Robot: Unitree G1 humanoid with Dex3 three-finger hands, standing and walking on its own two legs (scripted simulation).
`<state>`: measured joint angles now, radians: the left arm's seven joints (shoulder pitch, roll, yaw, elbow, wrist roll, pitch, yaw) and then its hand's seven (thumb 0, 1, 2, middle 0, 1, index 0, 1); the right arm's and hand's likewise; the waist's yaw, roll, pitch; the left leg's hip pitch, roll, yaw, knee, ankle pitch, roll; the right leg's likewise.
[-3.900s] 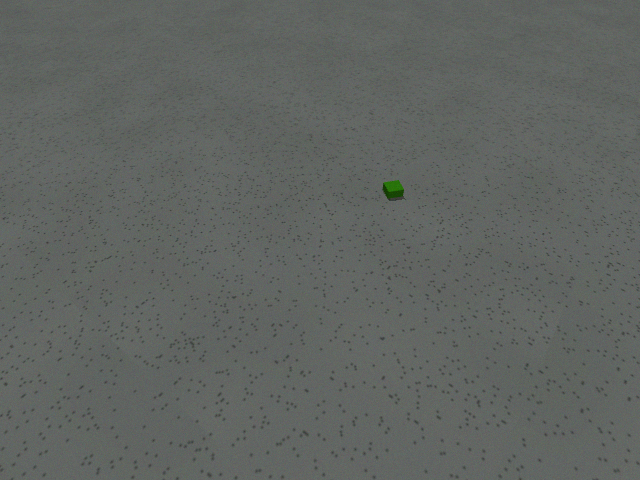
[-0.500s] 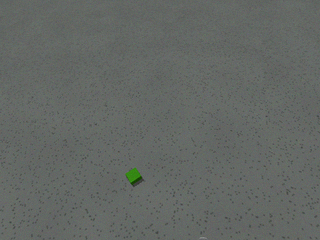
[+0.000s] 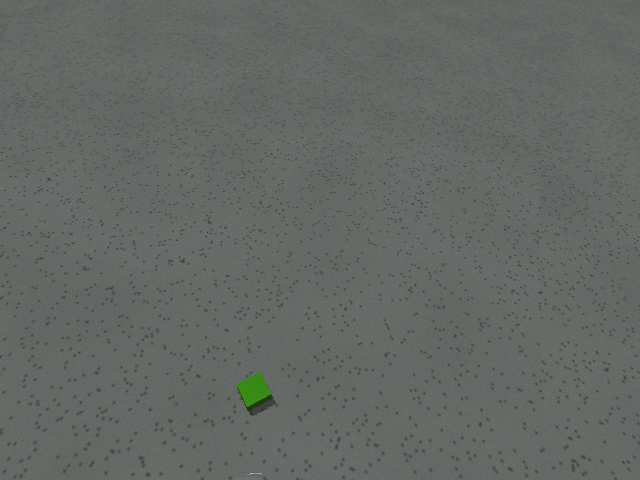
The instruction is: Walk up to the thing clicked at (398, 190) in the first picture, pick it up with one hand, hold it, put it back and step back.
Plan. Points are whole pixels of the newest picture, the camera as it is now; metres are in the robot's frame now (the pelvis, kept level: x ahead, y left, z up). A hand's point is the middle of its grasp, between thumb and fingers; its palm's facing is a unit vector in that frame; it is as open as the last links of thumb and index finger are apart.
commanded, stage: walk up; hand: left
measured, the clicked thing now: (254, 391) +0.47 +0.17 -0.74
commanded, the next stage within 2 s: stand in 1.50 s
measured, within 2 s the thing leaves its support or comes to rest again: neither
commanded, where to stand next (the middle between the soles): +0.12 -0.02 m, yaw -1 degrees
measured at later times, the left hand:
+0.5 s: hand out of the picture +0.11 +0.25 -0.13, palm faces -0.07 -0.92 -0.39, open 7.4 cm
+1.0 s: hand out of the picture +0.15 +0.23 -0.14, palm faces -0.05 -0.95 -0.30, open 7.3 cm
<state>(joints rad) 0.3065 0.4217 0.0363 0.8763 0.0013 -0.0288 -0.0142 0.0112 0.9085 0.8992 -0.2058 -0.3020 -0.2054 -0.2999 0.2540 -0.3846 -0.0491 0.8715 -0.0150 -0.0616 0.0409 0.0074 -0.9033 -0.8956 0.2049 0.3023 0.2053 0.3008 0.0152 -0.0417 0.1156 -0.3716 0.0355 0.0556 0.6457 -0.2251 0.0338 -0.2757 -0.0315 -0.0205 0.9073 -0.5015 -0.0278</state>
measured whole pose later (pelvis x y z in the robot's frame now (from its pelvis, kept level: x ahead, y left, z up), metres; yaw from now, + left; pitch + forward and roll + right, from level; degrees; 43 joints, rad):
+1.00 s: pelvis +0.06 -0.01 +0.02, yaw -2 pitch -2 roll +0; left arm 0.08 0.35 0.00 1.15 0.00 -0.01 -0.02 0.01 0.91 0.90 -0.21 -0.30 -0.21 -0.30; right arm 0.12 -0.37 0.01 1.15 -0.01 -0.03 0.01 0.01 -0.90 -0.90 0.21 0.30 0.21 0.30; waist -0.01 -0.02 0.05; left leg -0.15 0.02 0.05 0.36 -0.17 0.01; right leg -0.16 -0.03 -0.04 0.35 -0.15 0.01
